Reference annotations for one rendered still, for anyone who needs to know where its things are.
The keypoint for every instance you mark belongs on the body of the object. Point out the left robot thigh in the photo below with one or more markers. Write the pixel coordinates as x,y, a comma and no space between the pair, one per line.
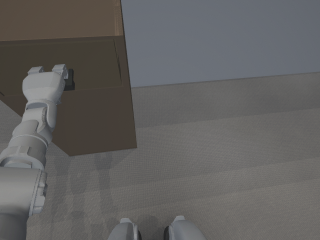
124,231

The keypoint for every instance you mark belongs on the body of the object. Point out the left robot forearm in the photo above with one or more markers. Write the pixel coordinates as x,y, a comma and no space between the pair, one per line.
29,143

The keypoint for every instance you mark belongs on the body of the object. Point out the cabinet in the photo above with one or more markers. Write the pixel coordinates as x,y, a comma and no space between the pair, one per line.
88,121

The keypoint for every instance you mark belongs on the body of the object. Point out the drawer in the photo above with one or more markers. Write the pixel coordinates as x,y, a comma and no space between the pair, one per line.
95,63

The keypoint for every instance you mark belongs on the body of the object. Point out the handle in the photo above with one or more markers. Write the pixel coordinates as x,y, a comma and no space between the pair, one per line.
69,83

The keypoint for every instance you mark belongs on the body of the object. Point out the right robot thigh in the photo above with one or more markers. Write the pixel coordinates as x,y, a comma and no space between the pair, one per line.
185,230

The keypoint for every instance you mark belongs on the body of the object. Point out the robot left hand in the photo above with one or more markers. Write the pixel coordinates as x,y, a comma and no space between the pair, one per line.
45,85

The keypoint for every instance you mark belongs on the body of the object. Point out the robot thigh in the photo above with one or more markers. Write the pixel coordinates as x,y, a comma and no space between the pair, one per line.
185,230
124,231

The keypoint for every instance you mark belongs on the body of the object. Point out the left robot upper arm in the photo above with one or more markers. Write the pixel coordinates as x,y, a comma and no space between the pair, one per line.
22,194

